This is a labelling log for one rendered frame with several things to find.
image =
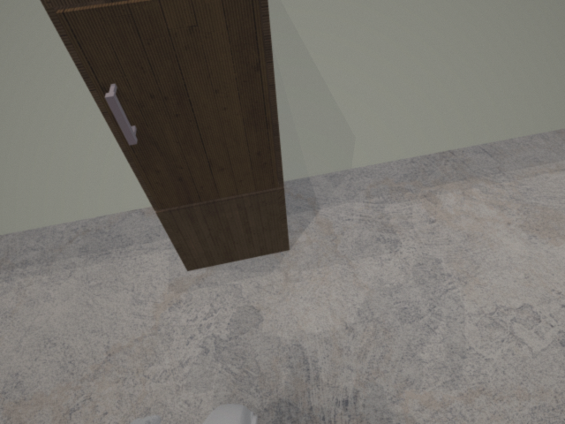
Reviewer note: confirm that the left robot thigh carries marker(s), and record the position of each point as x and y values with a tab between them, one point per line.
231	414

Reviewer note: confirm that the cupboard door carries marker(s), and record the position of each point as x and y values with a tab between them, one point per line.
191	76

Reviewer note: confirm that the handle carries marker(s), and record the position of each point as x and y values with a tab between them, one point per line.
118	112

